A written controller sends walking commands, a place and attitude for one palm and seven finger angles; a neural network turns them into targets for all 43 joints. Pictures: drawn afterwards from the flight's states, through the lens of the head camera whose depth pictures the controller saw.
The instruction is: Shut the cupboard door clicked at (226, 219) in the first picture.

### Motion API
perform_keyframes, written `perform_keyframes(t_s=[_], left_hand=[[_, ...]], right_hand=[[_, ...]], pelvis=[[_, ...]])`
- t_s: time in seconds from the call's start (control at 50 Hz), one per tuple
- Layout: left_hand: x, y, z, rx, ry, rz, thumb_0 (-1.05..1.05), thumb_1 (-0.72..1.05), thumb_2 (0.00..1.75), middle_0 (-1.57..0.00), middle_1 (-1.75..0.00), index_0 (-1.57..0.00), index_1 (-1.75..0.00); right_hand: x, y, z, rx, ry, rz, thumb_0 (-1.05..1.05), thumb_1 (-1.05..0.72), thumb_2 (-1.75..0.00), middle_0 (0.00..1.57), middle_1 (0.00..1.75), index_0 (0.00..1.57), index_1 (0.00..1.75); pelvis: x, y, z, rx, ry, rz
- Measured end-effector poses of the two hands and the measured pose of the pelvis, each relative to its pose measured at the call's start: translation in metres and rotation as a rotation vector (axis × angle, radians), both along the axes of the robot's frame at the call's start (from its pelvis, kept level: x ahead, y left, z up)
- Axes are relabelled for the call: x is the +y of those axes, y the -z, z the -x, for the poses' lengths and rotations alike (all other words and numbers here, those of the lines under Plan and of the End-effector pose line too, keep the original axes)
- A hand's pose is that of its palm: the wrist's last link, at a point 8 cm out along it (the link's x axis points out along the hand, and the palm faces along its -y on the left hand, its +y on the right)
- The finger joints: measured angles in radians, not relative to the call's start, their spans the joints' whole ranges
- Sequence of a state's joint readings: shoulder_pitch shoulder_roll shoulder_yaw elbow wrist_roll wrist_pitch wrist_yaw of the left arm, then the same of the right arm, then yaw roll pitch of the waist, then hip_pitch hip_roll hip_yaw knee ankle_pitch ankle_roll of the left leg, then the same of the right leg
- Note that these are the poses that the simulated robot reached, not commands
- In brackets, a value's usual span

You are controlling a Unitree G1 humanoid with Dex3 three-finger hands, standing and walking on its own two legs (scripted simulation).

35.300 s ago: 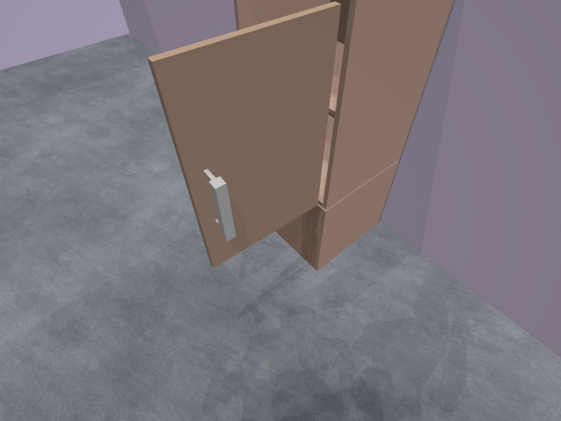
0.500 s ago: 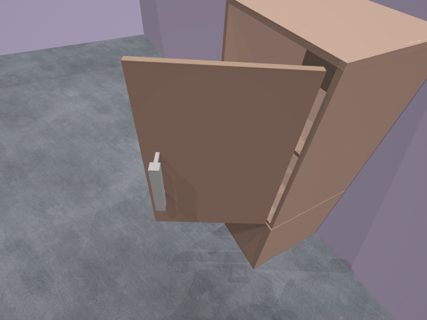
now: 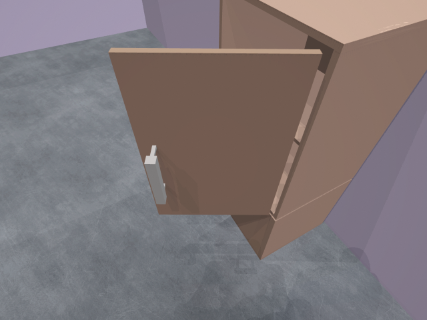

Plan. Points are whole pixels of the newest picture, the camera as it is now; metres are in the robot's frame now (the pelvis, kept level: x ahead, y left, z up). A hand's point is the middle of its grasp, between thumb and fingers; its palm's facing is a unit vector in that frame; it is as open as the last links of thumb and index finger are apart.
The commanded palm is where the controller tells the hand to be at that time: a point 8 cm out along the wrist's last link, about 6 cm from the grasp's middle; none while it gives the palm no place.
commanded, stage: come to a stop and stand still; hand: left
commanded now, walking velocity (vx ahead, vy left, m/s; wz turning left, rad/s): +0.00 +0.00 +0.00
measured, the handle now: (157, 175) +0.48 +0.18 -0.08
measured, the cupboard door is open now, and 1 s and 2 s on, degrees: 61 61 61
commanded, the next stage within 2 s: look again from close up in 0.92 s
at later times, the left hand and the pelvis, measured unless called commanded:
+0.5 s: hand out of the picture +0.05 +0.18 -0.17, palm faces -0.03 -0.98 -0.22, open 7.4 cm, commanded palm none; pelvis +0.02 +0.00 +0.01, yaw -1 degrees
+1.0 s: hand out of the picture +0.06 +0.19 -0.17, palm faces -0.01 -0.97 -0.23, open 7.4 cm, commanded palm none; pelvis +0.04 +0.00 +0.01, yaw -1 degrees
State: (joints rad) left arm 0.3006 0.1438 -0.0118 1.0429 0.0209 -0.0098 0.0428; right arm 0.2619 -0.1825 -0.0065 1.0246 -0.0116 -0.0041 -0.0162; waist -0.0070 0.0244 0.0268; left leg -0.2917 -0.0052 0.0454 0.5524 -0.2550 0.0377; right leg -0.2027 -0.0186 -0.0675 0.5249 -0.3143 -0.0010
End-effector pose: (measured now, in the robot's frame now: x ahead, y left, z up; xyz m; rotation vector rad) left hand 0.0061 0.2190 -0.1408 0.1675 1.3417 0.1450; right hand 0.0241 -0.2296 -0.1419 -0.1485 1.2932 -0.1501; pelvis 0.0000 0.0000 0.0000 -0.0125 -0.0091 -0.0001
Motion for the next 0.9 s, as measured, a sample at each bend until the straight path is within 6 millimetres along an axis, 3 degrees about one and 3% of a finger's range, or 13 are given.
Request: perform_keyframes(t_s=[0.26, 0.6, 0.9], left_hand=[[0.021, -0.011, -0.036, -0.054, 0.036, -0.047, 0.00, 0.91, 0.90, -0.20, -0.30, -0.19, -0.30], [0.011, -0.002, -0.046, 0.002, 0.032, -0.007, 0.00, 0.91, 0.90, -0.20, -0.30, -0.20, -0.30], [0.018, -0.004, -0.052, 0.007, 0.021, -0.022, 0.00, 0.91, 0.90, -0.20, -0.30, -0.20, -0.30]], right_hand=[[0.000, -0.002, -0.003, 0.022, -0.019, -0.014, 0.00, -0.92, -0.90, 0.20, 0.30, 0.20, 0.30], [-0.012, -0.010, -0.037, 0.026, -0.029, 0.032, 0.00, -0.91, -0.90, 0.20, 0.30, 0.20, 0.30], [-0.011, -0.012, -0.060, -0.001, -0.041, 0.038, 0.00, -0.91, -0.90, 0.20, 0.30, 0.20, 0.30]], pelvis=[[-0.001, -0.004, -0.009, 0.014, 0.014, -0.017], [-0.004, -0.006, -0.030, 0.014, 0.020, -0.018], [-0.004, -0.008, -0.039, 0.013, 0.020, -0.019]])
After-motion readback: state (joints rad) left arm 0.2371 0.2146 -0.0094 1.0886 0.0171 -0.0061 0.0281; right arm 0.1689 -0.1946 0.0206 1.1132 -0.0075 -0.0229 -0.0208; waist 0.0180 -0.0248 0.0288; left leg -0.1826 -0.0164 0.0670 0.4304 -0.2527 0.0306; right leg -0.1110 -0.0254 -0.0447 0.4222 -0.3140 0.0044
